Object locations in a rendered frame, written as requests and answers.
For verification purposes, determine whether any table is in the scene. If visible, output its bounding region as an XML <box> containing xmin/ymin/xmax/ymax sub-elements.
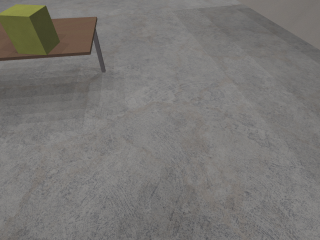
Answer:
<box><xmin>0</xmin><ymin>16</ymin><xmax>106</xmax><ymax>73</ymax></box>

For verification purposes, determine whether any carton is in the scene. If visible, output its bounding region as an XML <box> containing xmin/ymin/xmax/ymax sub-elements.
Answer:
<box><xmin>0</xmin><ymin>4</ymin><xmax>60</xmax><ymax>55</ymax></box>

